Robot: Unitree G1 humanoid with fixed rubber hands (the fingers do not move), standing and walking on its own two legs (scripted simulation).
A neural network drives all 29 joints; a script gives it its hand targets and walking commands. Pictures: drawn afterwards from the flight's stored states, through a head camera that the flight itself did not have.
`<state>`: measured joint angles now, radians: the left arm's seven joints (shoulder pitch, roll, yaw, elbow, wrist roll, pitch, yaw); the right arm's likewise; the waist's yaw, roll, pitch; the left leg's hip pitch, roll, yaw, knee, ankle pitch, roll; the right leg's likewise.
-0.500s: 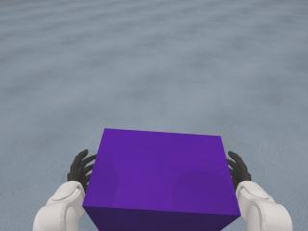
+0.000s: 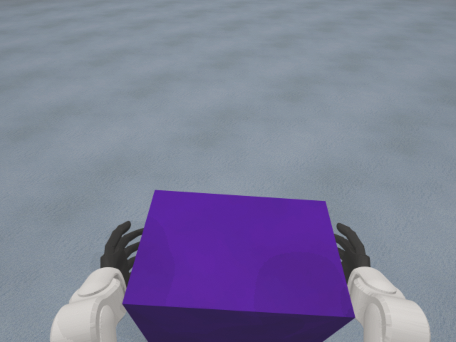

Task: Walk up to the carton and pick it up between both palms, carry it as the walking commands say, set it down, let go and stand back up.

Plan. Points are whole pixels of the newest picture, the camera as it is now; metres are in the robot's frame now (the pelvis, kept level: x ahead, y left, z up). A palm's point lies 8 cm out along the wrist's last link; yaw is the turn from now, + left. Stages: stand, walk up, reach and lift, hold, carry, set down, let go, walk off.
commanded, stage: carry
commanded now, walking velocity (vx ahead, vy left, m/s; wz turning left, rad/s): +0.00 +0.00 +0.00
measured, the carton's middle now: (233, 282) +0.26 +0.00 +0.01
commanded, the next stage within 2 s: none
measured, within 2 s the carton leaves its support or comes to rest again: neither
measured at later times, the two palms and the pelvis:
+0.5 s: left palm (120, 271) +0.24 +0.17 +0.09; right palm (355, 271) +0.24 -0.19 +0.08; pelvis +0.00 +0.00 +0.00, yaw +0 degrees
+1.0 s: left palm (123, 269) +0.25 +0.17 +0.08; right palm (355, 270) +0.24 -0.19 +0.07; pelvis +0.00 -0.01 +0.00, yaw +0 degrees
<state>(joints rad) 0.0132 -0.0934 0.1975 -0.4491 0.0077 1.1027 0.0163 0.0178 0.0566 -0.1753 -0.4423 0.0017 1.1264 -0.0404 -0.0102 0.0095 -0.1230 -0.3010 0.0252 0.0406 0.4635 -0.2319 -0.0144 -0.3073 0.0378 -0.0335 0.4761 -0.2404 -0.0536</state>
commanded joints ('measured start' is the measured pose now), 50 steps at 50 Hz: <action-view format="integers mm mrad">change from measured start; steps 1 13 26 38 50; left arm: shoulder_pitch -371 -374 -377 -380 -383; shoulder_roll -636 -633 -632 -631 -709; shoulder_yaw -728 -722 -714 -707 -777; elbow -99 -88 -71 -52 -160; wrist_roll -191 -188 -184 -180 -231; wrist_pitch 7 0 -13 -29 -35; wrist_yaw -59 -60 -63 -68 -70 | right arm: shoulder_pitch -417 -421 -426 -430 -440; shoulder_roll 652 649 649 649 725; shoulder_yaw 735 730 725 720 787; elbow -163 -153 -135 -115 -227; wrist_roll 213 209 203 197 245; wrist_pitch -23 -30 -44 -60 -65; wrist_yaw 78 78 81 85 88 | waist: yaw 0 0 0 -1 4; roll -16 -16 -17 -17 -19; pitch -163 -162 -165 -169 -164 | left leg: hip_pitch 90 91 92 92 78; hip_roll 95 96 96 96 109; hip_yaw -38 -38 -36 -34 -38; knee -38 -37 -35 -32 -28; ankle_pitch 145 143 142 141 168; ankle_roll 22 19 17 15 8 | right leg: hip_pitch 54 54 55 56 64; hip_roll -152 -152 -153 -153 -149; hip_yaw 81 83 84 85 71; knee -77 -77 -76 -75 -65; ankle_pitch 221 225 234 243 251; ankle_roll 0 -1 -2 -3 -2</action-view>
